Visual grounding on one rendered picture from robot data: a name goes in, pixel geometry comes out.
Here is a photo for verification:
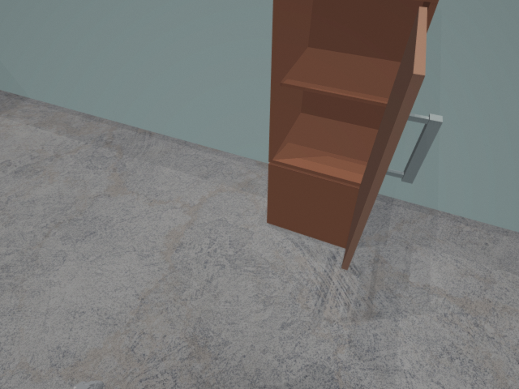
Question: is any cupboard door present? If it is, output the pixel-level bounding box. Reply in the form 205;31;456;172
341;6;427;270

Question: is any handle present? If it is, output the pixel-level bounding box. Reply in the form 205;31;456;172
386;113;443;184

